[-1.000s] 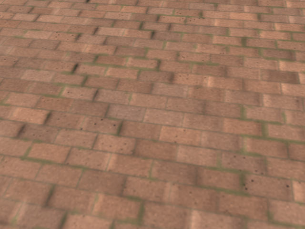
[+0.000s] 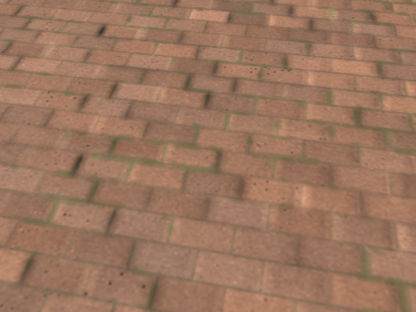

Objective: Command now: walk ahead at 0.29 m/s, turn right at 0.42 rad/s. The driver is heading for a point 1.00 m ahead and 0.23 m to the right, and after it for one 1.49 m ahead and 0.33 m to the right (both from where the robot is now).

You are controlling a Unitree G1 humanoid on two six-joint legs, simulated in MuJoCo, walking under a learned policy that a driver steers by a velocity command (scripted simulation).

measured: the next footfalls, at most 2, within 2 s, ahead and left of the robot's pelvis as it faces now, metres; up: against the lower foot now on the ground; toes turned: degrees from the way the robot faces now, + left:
left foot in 0.36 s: +0.24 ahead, +0.11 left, +0.00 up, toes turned -17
right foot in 0.84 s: +0.09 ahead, -0.07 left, +0.00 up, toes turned -29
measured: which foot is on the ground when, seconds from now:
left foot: up 0.00-0.34, down 0.36-0.84, up 0.86-1.00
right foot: down 0.00-0.36, up 0.38-0.82, down 0.84-1.00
